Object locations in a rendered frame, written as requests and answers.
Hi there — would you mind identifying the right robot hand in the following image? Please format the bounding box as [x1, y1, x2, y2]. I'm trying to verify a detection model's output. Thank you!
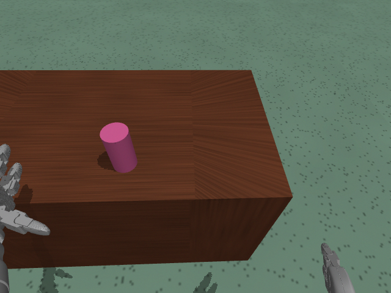
[321, 243, 356, 293]

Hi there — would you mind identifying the left robot hand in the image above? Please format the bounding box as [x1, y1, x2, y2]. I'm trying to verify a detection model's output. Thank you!
[0, 144, 50, 236]

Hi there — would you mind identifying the can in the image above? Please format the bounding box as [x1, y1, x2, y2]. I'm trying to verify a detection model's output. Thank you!
[100, 123, 137, 173]

